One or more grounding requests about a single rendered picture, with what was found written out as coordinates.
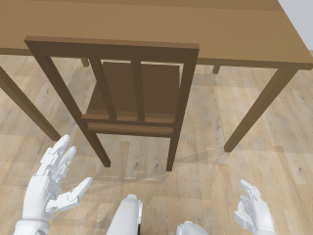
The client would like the robot right thigh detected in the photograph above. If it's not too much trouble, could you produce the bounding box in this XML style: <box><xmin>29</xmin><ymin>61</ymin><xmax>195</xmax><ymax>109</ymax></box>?
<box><xmin>176</xmin><ymin>222</ymin><xmax>208</xmax><ymax>235</ymax></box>

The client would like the robot thigh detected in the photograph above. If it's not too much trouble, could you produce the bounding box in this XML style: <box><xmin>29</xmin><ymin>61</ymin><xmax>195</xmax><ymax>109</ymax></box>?
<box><xmin>176</xmin><ymin>222</ymin><xmax>208</xmax><ymax>235</ymax></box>
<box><xmin>106</xmin><ymin>198</ymin><xmax>143</xmax><ymax>235</ymax></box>

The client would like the robot left thigh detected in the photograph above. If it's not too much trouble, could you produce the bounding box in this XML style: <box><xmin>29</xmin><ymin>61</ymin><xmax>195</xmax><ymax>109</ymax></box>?
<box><xmin>106</xmin><ymin>198</ymin><xmax>143</xmax><ymax>235</ymax></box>

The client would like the robot left forearm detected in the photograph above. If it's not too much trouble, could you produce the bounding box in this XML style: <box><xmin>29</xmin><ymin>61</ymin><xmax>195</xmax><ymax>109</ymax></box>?
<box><xmin>13</xmin><ymin>218</ymin><xmax>51</xmax><ymax>235</ymax></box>

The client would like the robot right hand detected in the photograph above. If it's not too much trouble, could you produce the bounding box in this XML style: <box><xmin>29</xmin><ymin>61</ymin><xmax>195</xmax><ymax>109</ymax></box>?
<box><xmin>234</xmin><ymin>179</ymin><xmax>275</xmax><ymax>235</ymax></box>

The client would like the robot left hand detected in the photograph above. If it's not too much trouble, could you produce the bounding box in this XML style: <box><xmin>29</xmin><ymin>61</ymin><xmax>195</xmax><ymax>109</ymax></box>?
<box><xmin>22</xmin><ymin>134</ymin><xmax>93</xmax><ymax>221</ymax></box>

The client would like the chair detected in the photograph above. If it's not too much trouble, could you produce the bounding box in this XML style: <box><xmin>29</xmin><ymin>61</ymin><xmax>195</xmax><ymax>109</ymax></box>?
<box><xmin>23</xmin><ymin>35</ymin><xmax>200</xmax><ymax>171</ymax></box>

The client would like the table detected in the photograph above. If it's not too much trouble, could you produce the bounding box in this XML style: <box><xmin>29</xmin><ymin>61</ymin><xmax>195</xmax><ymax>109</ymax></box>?
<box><xmin>0</xmin><ymin>0</ymin><xmax>313</xmax><ymax>153</ymax></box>

